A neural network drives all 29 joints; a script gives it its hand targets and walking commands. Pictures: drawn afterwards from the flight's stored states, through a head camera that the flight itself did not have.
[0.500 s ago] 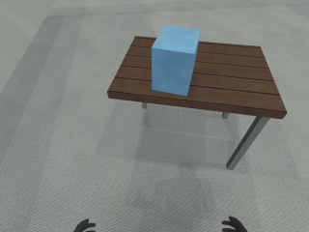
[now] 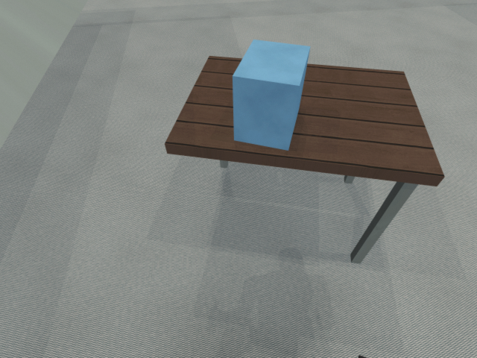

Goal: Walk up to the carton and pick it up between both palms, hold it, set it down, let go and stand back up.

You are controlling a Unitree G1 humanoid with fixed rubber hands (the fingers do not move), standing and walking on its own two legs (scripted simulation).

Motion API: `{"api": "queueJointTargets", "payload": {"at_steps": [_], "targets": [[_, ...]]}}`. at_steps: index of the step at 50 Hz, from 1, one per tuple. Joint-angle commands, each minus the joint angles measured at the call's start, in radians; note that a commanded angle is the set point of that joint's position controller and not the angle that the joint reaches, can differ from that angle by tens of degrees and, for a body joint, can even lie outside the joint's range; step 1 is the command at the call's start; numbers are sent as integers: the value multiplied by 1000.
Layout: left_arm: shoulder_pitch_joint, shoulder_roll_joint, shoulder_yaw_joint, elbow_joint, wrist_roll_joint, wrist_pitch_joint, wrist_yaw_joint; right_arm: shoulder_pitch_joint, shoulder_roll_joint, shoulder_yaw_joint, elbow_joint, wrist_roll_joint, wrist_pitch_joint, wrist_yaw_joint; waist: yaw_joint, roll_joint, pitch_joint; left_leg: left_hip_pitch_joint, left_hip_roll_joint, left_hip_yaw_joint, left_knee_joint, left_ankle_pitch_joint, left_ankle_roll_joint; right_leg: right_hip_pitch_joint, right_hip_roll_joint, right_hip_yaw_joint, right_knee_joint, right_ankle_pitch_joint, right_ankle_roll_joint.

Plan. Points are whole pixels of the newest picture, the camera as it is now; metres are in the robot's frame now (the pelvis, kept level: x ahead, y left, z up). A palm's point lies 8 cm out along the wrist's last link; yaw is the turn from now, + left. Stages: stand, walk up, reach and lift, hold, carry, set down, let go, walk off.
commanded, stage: stand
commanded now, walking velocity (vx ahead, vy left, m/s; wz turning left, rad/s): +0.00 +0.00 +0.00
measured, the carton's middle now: (270, 94) +0.82 -0.10 -0.02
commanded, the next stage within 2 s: none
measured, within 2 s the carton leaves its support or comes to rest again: neither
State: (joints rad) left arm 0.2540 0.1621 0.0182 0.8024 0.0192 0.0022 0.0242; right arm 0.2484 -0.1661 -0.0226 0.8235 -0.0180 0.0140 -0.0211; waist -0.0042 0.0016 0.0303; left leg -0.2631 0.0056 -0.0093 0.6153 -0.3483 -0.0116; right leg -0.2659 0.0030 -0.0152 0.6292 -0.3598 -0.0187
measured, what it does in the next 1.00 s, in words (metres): stands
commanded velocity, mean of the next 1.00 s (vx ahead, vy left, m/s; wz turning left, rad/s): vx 0.00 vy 0.00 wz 0.00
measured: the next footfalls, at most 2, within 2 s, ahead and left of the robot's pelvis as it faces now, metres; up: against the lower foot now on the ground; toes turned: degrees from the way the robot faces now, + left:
none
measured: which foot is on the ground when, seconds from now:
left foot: down 0.00-1.00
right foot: down 0.00-1.00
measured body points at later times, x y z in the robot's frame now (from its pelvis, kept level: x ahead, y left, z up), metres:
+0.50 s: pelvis +0.01 +0.00 +0.01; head +0.02 +0.00 +0.46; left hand +0.03 +0.23 -0.14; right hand +0.03 -0.23 -0.15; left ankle -0.01 +0.13 -0.73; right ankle -0.02 -0.11 -0.73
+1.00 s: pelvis +0.00 -0.01 +0.01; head +0.01 -0.02 +0.46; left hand -0.02 +0.20 -0.15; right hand -0.02 -0.22 -0.15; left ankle -0.01 +0.13 -0.73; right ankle -0.02 -0.11 -0.73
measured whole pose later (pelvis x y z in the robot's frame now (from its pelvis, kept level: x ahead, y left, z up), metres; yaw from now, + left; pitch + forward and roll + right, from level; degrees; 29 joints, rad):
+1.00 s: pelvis +0.00 -0.01 +0.01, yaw +0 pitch -3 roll +0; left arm 0.29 0.11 0.01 1.16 0.01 -0.01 0.05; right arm 0.27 -0.11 -0.01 1.18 -0.01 0.01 -0.05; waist 0.00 0.01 0.08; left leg -0.12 0.02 -0.02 0.45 -0.27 -0.03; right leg -0.13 0.02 -0.02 0.46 -0.28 -0.03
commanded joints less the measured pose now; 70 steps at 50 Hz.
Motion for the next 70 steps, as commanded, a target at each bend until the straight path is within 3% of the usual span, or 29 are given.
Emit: {"api": "queueJointTargets", "payload": {"at_steps": [1,34,36,38,41,42,43,45,46,48,50,53,54,55,56,58,63,64,69,70], "targets": [[22,110,31,-39,-1,-16,9,28,-95,-26,-31,2,-17,-9,1,-13,-35,25,41,-46,-99,270,43,14,-73,93,-148,297,-45],[97,47,20,261,-6,-18,23,81,-40,-14,281,6,-11,-26,3,-1,64,108,68,-46,-225,277,30,85,-76,89,-258,307,-32],[123,48,22,295,-7,-18,23,106,-30,-7,306,3,-14,-30,5,6,83,109,80,-49,-232,311,37,99,-81,84,-251,326,-29],[104,55,17,299,-10,-18,23,95,-46,-13,319,9,-13,-28,3,35,92,94,74,-42,-237,267,31,89,-79,81,-264,296,-26],[124,43,14,327,-6,-16,22,99,-37,-10,330,5,-11,-31,4,-18,91,102,79,-48,-231,269,31,96,-78,75,-267,317,-24],[113,35,11,329,-9,-15,22,94,-37,-7,329,7,-12,-31,4,-6,104,83,78,-48,-239,266,32,99,-83,80,-268,316,-26],[113,20,8,330,-6,-16,23,103,-42,-8,339,7,-11,-31,5,-31,67,108,77,-47,-244,264,27,110,-77,71,-267,299,-28],[129,7,4,340,-11,-16,23,82,-20,0,336,4,-11,-27,12,11,72,112,80,-37,-233,280,28,107,-86,84,-268,330,-31],[103,13,2,341,-9,-16,23,88,-1,5,344,6,-11,-28,2,-18,69,94,78,-45,-243,278,22,111,-81,71,-259,326,-29],[118,14,4,345,-11,-12,26,96,8,9,355,7,-12,-29,10,-12,86,76,79,-46,-242,285,20,129,-83,75,-264,329,-30],[118,13,0,348,-9,-12,25,80,-27,3,356,5,-8,-31,14,27,103,100,76,-35,-237,270,19,81,-83,85,-283,302,-30],[124,25,0,356,-11,-15,24,122,-27,2,372,3,-2,-27,-5,-30,90,105,75,-41,-240,229,12,76,-79,83,-303,227,-30],[124,15,-3,361,-9,-16,24,102,-28,0,369,4,-2,-26,4,-6,81,112,76,-38,-239,237,11,84,-78,88,-295,247,-28],[131,31,-1,357,-8,-17,25,118,-29,2,372,9,-2,-25,-7,-15,82,105,76,-40,-236,225,15,79,-76,86,-302,237,-27],[108,26,-1,353,-10,-18,23,108,-12,6,369,5,0,-25,-10,18,80,96,74,-37,-236,212,15,78,-78,84,-298,231,-27],[120,28,3,355,-8,-15,18,111,2,13,373,7,-3,-30,3,2,87,85,77,-36,-242,219,11,80,-75,77,-299,238,-28],[110,24,-2,357,-7,-19,26,114,-8,12,378,4,-3,-30,-7,-12,108,74,83,-39,-236,216,11,59,-78,93,-317,203,-37],[113,12,-3,355,-7,-19,21,106,-5,12,379,2,-3,-31,9,4,88,67,78,-37,-237,206,11,75,-74,92,-313,200,-34],[124,17,-8,357,-8,-17,24,108,-6,18,377,0,-3,-29,6,8,114,55,85,-36,-246,213,4,62,-88,109,-325,211,-47],[122,10,-7,356,-6,-17,23,121,-18,14,384,3,-3,-27,2,37,83,53,74,-31,-247,189,5,75,-81,109,-324,173,-45]]}}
